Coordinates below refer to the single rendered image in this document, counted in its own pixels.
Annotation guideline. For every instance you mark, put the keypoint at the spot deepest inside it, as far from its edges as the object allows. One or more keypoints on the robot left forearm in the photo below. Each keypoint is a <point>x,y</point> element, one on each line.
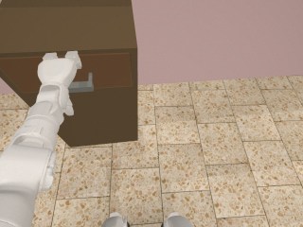
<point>43,120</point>

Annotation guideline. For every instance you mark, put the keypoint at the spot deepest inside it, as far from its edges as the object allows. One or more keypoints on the cabinet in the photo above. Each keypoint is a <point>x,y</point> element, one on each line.
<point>32,28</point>

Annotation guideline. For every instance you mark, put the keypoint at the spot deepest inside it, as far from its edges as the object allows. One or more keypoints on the robot left shin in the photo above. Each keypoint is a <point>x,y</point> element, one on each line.
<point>114,214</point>

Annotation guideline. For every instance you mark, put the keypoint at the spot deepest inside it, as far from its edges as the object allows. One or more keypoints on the left robot upper arm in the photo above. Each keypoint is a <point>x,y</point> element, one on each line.
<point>25,172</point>

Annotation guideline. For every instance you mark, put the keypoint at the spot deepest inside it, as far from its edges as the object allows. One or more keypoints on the handle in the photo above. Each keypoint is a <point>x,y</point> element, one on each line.
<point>82,86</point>

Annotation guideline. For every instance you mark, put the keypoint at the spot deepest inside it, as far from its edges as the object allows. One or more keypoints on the left robot thigh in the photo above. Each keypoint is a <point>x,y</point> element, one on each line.
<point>116,221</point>

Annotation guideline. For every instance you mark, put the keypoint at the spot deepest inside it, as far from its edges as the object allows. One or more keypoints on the left robot hand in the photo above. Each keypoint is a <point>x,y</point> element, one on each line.
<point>61,70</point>

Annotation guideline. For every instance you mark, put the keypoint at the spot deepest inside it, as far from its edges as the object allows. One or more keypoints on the drawer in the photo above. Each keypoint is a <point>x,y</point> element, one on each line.
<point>108,70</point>

